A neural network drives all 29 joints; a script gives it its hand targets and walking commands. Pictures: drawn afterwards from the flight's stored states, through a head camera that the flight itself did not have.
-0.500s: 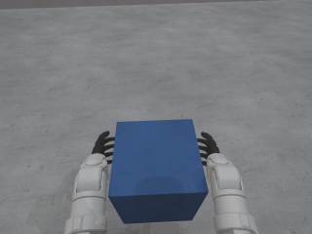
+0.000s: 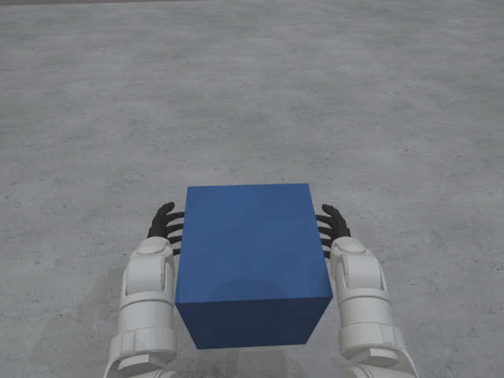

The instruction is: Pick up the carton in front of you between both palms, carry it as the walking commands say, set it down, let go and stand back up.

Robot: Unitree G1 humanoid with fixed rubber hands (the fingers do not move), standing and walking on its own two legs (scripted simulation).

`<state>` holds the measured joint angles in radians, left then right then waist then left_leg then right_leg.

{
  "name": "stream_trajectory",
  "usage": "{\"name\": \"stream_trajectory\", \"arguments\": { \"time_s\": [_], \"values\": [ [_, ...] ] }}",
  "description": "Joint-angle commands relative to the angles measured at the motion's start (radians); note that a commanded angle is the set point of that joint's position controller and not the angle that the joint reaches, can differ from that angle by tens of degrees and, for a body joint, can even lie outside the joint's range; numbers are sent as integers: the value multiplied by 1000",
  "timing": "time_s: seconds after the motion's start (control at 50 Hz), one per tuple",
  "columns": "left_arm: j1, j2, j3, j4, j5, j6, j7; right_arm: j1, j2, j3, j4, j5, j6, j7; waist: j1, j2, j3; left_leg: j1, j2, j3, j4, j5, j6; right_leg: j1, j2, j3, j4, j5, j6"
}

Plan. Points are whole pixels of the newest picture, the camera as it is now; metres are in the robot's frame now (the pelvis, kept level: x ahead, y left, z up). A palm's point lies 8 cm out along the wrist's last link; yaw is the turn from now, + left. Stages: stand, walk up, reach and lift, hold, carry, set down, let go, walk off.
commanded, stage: set down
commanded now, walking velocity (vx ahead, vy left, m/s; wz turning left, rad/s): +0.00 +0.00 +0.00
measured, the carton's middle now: (250, 270) +0.30 +0.01 -0.03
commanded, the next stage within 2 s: none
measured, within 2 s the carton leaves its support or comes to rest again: neither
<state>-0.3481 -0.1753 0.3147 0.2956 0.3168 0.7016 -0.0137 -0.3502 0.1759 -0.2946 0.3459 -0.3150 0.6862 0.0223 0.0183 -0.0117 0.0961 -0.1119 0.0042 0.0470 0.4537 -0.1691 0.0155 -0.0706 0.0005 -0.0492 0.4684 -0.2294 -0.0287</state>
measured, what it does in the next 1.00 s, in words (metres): lowers itself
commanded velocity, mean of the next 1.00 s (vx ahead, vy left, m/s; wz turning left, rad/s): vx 0.00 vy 0.00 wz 0.00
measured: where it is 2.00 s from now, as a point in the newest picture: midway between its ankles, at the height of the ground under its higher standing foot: outside the picture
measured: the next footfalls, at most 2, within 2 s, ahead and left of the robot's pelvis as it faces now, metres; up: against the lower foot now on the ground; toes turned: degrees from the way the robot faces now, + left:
none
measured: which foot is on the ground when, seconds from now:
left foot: down 0.00-1.00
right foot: down 0.00-1.00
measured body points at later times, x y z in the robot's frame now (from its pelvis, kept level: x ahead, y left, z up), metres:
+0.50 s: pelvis -0.02 +0.00 -0.07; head +0.16 -0.01 +0.34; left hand +0.37 +0.14 -0.14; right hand +0.36 -0.16 -0.15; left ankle +0.06 +0.10 -0.74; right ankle +0.03 -0.11 -0.74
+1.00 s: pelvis -0.03 -0.01 -0.20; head +0.20 -0.02 +0.19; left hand +0.40 +0.15 -0.28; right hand +0.41 -0.15 -0.29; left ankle +0.06 +0.10 -0.74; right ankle +0.03 -0.11 -0.74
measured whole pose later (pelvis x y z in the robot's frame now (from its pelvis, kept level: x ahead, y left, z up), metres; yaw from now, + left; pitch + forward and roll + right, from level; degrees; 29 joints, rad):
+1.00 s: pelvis -0.03 -0.01 -0.20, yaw -3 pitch +41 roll +0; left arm -0.74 -0.09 0.47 0.63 0.19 0.17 0.04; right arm -0.77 0.04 -0.36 0.72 -0.20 0.18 -0.06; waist 0.05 -0.02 -0.22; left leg -1.74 -0.02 0.00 1.48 -0.46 0.00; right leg -1.72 0.05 -0.02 1.51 -0.51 -0.04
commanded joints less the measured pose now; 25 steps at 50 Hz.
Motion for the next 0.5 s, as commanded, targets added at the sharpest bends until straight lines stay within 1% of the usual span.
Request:
{"name": "stream_trajectory", "arguments": {
  "time_s": [0.0,0.04,0.08,0.12,0.16,0.2,0.24,0.26,0.3,0.36,0.42,0.48],
  "values": [
    [-642,-905,-435,121,-200,-59,-234,-655,853,377,89,161,-89,224,-23,0,-191,68,-47,-156,-51,-249,9,-146,41,146,-90,-214,-42],
    [-712,-911,-349,222,-156,-85,-229,-740,823,293,171,107,-122,228,-20,37,-179,15,-39,-173,-54,-324,9,-158,48,140,-46,-223,-40],
    [-736,-884,-260,304,-105,-105,-210,-777,781,195,242,51,-148,218,-26,51,-155,-24,-37,-185,-48,-368,10,-189,56,134,-8,-226,-39],
    [-734,-821,-154,363,-44,-128,-187,-782,718,97,301,-11,-168,204,-29,49,-134,-60,-43,-191,-25,-370,12,-241,59,131,24,-224,-40],
    [-713,-746,-59,401,14,-156,-165,-767,654,28,335,-59,-187,189,-27,38,-129,-95,-56,-180,19,-325,14,-307,56,131,52,-219,-37],
    [-681,-668,10,409,60,-194,-147,-754,598,-4,338,-80,-215,176,-8,23,-153,-148,-70,-157,70,-263,16,-365,59,125,87,-199,-29],
    [-647,-609,50,410,91,-245,-133,-738,556,-9,338,-84,-261,171,17,8,-192,-218,-83,-137,125,-188,19,-430,68,117,138,-151,-20],
    [-639,-594,53,404,94,-275,-128,-732,545,-4,335,-79,-288,170,25,2,-219,-250,-88,-129,154,-147,19,-461,75,115,163,-125,-15],
    [-641,-597,20,385,78,-338,-123,-720,555,28,333,-53,-346,169,32,-9,-284,-301,-98,-117,211,-68,18,-514,88,119,207,-77,-8],
    [-666,-653,-85,356,31,-435,-125,-721,605,114,341,1,-440,164,28,-8,-419,-371,-113,-117,307,15,9,-601,105,127,286,-17,-1],
    [-712,-736,-237,345,-44,-530,-132,-758,684,252,327,64,-536,154,9,-16,-645,-429,-125,-117,424,106,-5,-661,120,127,386,83,10],
    [-737,-808,-390,292,-127,-591,-131,-778,750,403,264,132,-598,134,-1,-14,-945,-475,-135,-119,544,236,-18,-695,131,128,498,217,22]
  ]
}}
